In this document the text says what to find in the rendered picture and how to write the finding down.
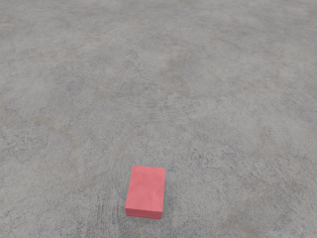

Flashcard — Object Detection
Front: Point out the carton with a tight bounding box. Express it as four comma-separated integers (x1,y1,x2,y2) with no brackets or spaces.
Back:
125,165,165,220

